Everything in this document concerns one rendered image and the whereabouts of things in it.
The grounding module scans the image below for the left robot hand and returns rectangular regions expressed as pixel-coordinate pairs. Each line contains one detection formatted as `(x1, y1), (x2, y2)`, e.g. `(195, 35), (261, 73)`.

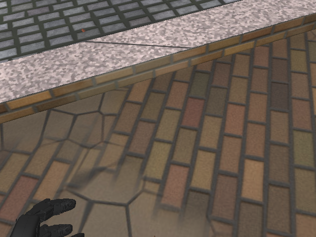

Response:
(10, 198), (84, 237)

